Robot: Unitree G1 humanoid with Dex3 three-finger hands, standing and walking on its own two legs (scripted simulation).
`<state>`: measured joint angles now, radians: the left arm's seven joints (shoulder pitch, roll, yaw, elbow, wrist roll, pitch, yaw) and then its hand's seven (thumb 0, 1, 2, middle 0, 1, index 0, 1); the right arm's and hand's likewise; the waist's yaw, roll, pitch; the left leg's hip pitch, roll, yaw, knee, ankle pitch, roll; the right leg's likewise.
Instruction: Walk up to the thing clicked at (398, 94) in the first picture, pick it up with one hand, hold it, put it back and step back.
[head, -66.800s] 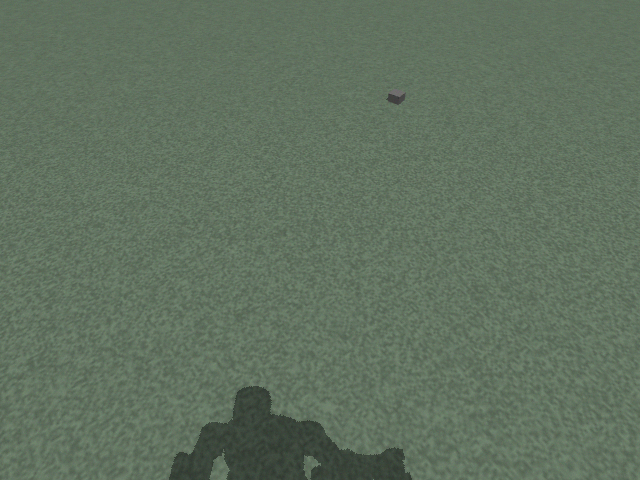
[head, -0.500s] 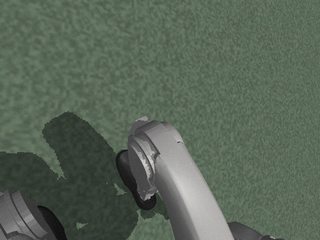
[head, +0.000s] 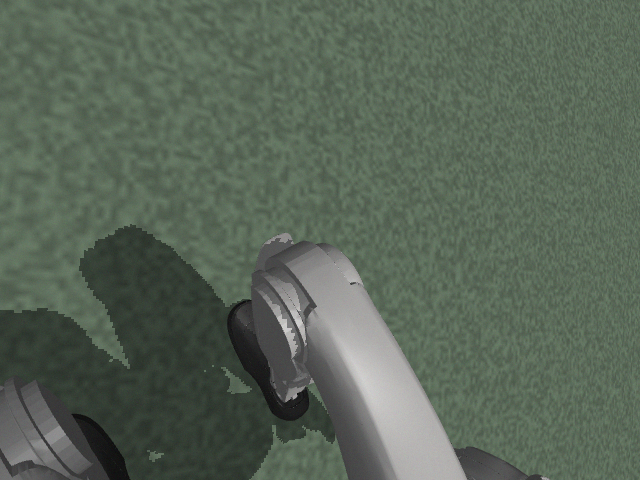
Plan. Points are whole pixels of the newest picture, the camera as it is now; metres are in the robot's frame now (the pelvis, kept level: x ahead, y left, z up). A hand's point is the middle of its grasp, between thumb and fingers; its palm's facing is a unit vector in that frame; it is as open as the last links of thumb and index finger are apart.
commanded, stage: open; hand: left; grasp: from above
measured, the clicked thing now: out of the picture +0.47 +0.32 -0.29
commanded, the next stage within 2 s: withdraw in 0.28 s
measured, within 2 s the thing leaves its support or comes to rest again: neither
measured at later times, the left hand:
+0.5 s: hand out of the picture +0.45 +0.31 -0.26, palm faces +0.02 -0.48 -0.88, open 13.7 cm
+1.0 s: hand out of the picture +0.46 +0.34 -0.10, palm faces -0.22 -0.36 -0.91, open 14.1 cm
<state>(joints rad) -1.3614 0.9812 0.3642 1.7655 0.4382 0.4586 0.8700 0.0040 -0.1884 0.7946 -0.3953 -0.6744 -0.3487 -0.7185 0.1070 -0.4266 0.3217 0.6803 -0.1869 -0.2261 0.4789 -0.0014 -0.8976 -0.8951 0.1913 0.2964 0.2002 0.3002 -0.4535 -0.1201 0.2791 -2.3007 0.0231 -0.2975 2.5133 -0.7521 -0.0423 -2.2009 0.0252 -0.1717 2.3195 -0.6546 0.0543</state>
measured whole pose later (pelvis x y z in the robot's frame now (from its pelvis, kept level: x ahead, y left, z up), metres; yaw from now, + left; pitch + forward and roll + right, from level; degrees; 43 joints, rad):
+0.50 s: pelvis +0.00 +0.00 +0.00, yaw +0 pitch +29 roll -15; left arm -1.36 0.99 0.37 1.76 0.44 0.46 0.88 0.00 -0.42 0.95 -0.15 -0.92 -0.13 -0.94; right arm 0.10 -0.42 0.33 0.69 -0.19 -0.23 0.48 0.00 -0.90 -0.89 0.19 0.30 0.20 0.30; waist -0.45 -0.13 0.29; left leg -2.29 0.02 -0.30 2.51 -0.75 -0.04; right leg -2.19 0.02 -0.17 2.31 -0.66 0.06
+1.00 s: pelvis +0.00 +0.00 +0.02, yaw +5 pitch +33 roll -9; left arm -1.23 0.68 0.07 1.56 0.76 0.49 0.43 0.00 -0.50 0.97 -0.08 -1.00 -0.08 -0.99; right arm 0.16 -0.32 0.12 0.85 -0.09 -0.21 0.38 0.00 -0.91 -0.90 0.19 0.30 0.20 0.30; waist -0.31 0.03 -0.04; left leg -2.27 0.04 -0.17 2.40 -0.72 -0.02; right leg -2.21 0.01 -0.08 2.27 -0.65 0.05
